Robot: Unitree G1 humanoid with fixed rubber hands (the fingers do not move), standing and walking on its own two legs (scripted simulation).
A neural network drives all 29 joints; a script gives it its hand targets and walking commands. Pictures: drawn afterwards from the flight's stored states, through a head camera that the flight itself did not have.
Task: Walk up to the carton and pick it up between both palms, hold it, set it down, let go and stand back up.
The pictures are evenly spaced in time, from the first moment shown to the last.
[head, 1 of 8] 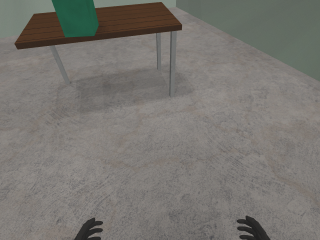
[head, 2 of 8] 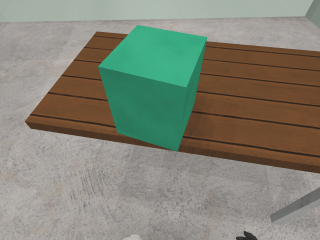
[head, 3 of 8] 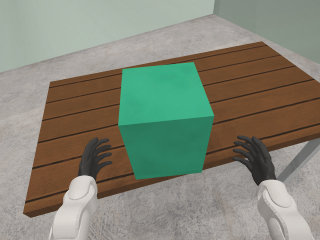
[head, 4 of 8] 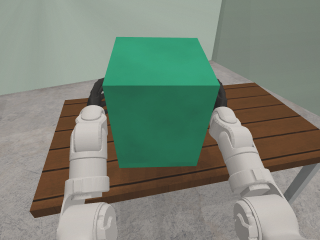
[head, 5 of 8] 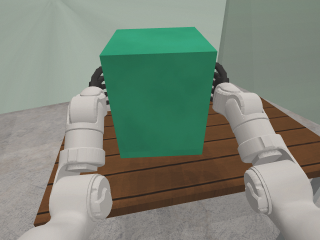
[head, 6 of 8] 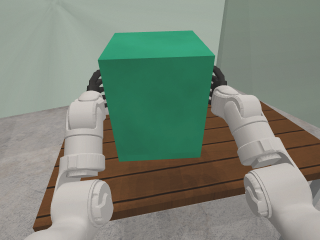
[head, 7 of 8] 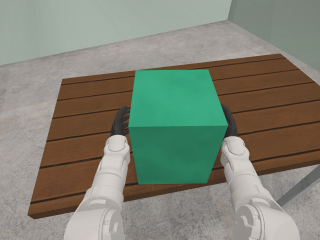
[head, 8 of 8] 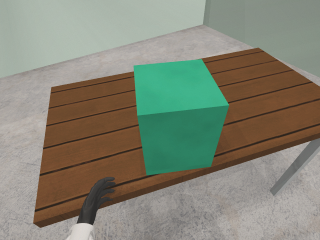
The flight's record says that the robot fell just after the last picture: no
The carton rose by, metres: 0.25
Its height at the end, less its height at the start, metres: +0.00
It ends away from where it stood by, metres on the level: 0.03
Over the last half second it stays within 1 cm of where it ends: yes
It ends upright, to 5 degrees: yes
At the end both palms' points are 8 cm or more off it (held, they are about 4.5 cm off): yes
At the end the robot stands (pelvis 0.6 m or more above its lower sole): yes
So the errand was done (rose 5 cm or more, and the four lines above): yes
